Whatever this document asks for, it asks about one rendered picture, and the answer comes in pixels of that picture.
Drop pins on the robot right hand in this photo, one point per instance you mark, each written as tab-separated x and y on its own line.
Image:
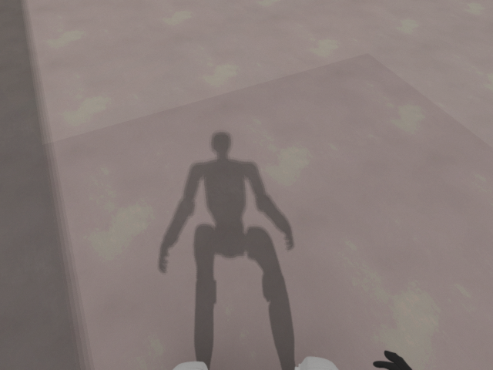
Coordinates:
397	362

